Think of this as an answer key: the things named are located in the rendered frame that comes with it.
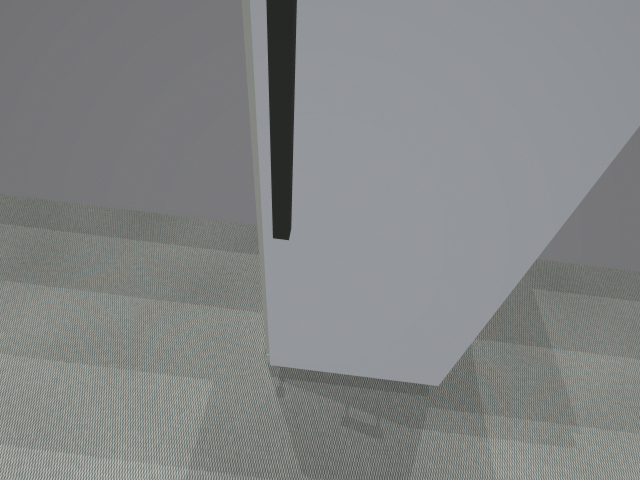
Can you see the handle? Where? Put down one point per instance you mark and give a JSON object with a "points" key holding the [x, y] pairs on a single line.
{"points": [[281, 36]]}

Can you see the fridge door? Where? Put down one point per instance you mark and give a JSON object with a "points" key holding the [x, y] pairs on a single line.
{"points": [[439, 146]]}

